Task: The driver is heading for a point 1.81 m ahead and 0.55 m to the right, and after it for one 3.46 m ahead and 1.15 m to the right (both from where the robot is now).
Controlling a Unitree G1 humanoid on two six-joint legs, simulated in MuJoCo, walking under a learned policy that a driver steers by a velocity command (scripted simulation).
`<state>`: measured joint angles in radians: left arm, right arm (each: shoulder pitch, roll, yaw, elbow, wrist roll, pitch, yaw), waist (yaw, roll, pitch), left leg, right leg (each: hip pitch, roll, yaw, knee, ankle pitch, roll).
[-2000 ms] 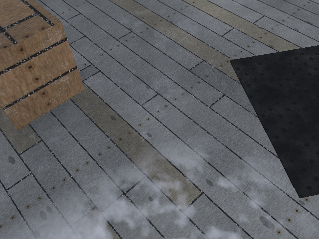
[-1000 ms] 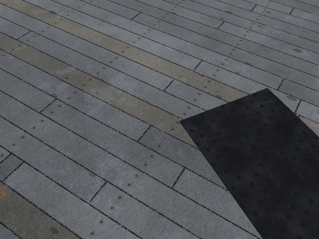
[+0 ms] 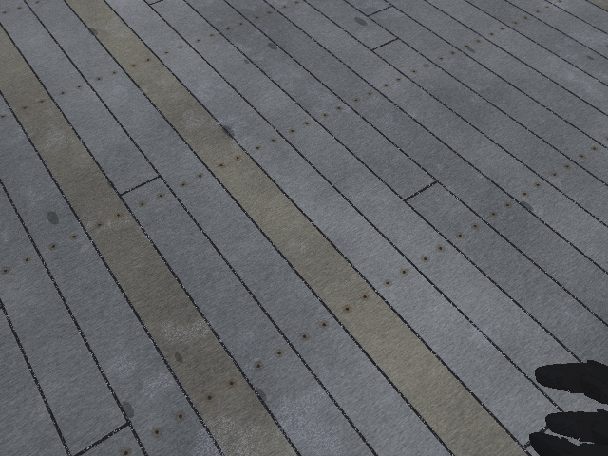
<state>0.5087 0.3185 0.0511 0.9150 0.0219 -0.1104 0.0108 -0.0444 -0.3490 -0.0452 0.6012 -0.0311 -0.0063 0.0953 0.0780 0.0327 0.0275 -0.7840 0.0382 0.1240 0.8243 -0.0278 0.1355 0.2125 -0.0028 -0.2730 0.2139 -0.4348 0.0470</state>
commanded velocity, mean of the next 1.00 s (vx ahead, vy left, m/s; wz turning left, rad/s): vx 1.00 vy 0.00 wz -0.54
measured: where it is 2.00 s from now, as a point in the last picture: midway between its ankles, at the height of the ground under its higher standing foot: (565, 93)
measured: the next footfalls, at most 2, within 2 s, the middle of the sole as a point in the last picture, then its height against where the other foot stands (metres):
left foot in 0.08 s outside the picture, level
right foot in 0.54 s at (382, 352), level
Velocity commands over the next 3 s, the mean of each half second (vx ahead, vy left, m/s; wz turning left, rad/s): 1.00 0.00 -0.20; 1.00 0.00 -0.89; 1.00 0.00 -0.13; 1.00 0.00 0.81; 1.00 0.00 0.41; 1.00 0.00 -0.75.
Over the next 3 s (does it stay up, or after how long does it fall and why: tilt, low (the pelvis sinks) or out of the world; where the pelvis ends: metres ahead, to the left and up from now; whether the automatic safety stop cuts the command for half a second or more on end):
stays up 2.59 -0.79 0.00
